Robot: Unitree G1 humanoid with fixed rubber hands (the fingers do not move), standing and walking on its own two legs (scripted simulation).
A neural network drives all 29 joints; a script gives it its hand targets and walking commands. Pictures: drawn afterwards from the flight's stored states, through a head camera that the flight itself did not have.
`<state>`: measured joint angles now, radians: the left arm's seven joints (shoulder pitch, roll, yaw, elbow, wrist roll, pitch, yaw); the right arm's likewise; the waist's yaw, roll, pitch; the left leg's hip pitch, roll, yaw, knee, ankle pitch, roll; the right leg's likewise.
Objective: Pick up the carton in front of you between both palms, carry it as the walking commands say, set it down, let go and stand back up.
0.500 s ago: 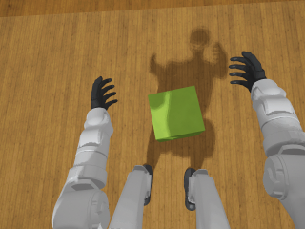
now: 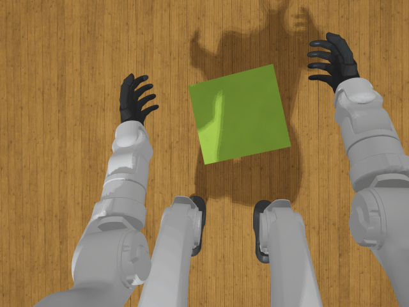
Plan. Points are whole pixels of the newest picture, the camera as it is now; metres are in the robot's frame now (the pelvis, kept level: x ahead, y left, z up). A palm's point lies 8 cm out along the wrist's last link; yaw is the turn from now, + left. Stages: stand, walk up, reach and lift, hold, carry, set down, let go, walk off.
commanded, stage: reach and lift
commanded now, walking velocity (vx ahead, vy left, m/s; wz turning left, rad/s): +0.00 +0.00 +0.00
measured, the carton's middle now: (238, 121) +0.47 -0.03 -0.43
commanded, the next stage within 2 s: none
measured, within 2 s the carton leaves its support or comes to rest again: leaves its support in 1.32 s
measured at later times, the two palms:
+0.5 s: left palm (161, 125) +0.45 +0.18 -0.33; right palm (305, 103) +0.49 -0.20 -0.35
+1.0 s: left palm (171, 124) +0.46 +0.15 -0.34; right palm (296, 105) +0.49 -0.18 -0.35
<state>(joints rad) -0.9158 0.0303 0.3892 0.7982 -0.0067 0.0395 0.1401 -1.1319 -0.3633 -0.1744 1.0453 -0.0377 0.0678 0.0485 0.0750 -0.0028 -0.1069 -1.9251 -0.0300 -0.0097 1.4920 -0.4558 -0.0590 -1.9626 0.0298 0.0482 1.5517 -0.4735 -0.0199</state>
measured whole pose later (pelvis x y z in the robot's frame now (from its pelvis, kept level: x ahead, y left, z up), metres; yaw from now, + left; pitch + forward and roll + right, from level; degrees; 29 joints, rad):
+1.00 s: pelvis -0.04 +0.01 -0.17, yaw +1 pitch +39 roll +5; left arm -1.30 0.14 0.16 1.10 -0.25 -0.01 0.21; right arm -1.43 -0.45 0.10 1.25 0.20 0.00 0.00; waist 0.06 0.07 0.27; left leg -2.27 -0.08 0.00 2.10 -0.51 -0.08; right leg -2.29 0.00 0.05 2.17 -0.55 -0.02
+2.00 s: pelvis -0.03 +0.02 -0.05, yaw -4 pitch +40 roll +2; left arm -0.85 -0.13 0.50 0.60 0.13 0.27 0.15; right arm -1.00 -0.11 -0.29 0.84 -0.16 0.28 -0.01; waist 0.02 0.04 -0.16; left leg -1.92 -0.14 -0.09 1.74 -0.52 -0.08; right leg -1.94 0.10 0.08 1.75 -0.51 0.04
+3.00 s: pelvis +0.07 +0.02 +0.21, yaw -6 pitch +8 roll +0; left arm -0.27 -0.15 0.27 0.49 0.19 0.40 0.06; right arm -0.26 0.12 -0.25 0.51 -0.19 0.41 -0.06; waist 0.01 0.01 -0.16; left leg -0.46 -0.07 -0.15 0.62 -0.30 -0.01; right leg -0.47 0.07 0.14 0.61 -0.28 0.01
